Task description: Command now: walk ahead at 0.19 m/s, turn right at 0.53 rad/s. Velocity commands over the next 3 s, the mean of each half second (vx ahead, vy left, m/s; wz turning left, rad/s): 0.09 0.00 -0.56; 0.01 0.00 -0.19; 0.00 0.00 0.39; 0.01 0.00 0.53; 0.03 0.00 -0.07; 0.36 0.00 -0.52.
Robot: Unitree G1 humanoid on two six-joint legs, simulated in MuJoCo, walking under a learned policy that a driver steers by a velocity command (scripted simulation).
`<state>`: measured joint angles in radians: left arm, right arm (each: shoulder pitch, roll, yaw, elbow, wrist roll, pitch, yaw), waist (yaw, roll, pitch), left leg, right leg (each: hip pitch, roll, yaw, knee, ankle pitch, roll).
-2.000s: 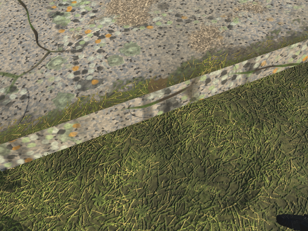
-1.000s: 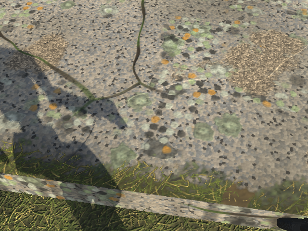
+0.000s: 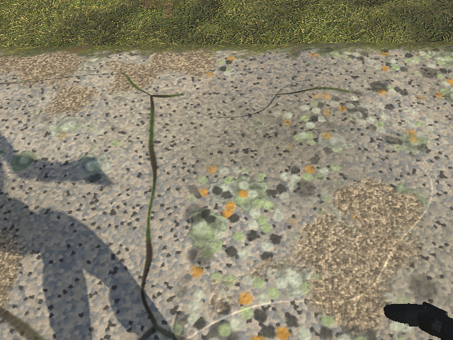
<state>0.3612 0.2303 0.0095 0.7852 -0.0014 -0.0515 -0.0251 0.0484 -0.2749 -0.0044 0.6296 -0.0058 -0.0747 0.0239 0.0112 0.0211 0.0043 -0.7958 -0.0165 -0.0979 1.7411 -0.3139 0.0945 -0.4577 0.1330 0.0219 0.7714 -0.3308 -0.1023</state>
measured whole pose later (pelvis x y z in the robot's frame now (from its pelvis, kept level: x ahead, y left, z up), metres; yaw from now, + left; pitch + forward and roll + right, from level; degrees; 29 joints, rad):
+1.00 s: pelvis +0.18 -0.01 +0.03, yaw -22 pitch -1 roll +0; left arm 0.21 0.20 -0.01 0.68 0.02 -0.01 0.01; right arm 0.24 -0.23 -0.02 0.79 -0.01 0.01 -0.02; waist -0.03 0.01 0.00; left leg -0.31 0.00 0.00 0.49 -0.16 0.00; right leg -0.21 0.02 -0.01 0.53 -0.31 -0.02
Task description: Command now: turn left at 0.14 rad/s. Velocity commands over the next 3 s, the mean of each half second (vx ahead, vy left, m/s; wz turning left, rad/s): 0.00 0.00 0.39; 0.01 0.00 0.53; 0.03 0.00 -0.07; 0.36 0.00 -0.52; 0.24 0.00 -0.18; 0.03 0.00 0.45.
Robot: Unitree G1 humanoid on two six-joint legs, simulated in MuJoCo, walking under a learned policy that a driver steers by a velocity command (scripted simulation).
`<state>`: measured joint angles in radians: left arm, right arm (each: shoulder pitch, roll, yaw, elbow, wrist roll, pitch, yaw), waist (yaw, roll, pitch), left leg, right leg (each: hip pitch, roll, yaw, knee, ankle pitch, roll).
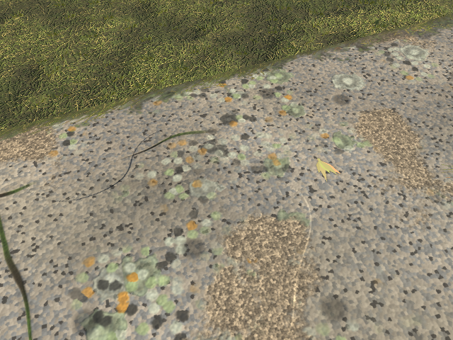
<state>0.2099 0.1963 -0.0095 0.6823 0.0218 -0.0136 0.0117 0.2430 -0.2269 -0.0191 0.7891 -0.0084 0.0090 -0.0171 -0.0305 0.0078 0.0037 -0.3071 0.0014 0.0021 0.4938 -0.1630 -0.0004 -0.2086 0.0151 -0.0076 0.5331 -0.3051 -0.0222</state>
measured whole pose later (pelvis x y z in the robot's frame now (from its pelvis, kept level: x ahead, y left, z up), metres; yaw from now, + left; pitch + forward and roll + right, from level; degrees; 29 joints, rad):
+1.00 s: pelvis -0.01 -0.02 +0.01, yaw +32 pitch +1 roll +0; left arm 0.21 0.24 0.04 0.66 -0.01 0.01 0.04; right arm 0.17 -0.25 -0.05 0.61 0.01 0.05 0.00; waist 0.05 0.01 0.03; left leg -0.40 0.04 0.01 0.78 -0.39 -0.07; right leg -0.22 -0.05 -0.13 0.47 -0.26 -0.03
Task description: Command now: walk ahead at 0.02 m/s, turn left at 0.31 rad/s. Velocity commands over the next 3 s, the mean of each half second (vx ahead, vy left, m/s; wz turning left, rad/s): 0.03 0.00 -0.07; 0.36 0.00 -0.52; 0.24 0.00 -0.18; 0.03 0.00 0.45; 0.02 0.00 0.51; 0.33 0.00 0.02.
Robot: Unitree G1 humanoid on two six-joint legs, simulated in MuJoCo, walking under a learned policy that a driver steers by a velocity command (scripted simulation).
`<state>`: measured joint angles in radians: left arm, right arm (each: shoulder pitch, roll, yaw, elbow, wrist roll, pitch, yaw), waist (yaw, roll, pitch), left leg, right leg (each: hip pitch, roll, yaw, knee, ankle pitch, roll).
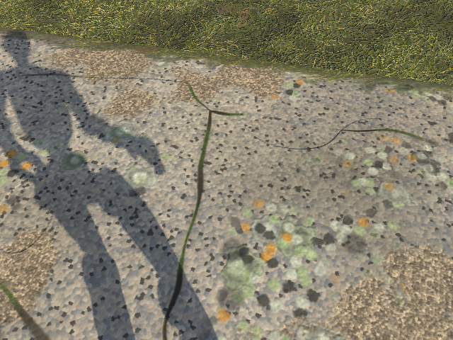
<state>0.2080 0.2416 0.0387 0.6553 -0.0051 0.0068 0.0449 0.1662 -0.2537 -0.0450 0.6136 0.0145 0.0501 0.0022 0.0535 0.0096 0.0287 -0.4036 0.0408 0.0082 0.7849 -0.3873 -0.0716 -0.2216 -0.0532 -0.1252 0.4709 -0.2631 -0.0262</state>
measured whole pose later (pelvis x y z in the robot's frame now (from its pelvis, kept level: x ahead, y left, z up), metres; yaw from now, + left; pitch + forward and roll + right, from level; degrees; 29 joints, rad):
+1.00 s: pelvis +0.20 -0.06 -0.01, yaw -24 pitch +4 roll +3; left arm 0.53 0.25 0.05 0.76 -0.03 -0.04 0.03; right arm -0.06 -0.26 -0.05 0.67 0.02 -0.12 0.06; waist 0.11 0.03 0.02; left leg -0.59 -0.03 -0.02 0.48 0.01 0.00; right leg 0.13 0.00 0.21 0.26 -0.43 -0.06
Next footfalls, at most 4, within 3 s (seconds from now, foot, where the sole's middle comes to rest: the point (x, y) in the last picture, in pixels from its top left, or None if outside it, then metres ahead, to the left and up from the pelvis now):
0.06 left None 0.05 0.13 -0.78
0.56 right None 0.01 -0.10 -0.78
1.04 left None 0.45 -0.02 -0.78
1.42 right None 0.45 -0.31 -0.78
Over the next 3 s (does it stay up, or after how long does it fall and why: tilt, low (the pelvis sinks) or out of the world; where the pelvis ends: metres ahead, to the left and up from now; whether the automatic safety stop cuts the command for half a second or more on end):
stays up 0.55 -0.12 0.00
